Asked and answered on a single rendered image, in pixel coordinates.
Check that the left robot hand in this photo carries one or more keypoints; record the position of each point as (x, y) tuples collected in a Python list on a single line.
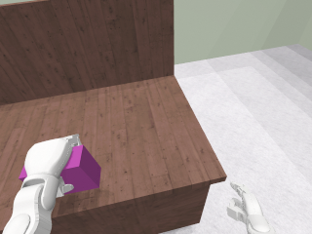
[(50, 157)]

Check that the table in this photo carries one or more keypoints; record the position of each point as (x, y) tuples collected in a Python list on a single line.
[(103, 69)]

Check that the sponge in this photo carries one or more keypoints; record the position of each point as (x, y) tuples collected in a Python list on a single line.
[(81, 170)]

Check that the robot right forearm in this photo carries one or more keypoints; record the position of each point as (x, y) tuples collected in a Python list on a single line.
[(258, 224)]

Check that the right robot hand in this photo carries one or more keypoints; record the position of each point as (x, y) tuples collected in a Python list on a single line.
[(240, 210)]

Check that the robot left forearm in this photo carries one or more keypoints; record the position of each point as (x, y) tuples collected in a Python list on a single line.
[(33, 206)]

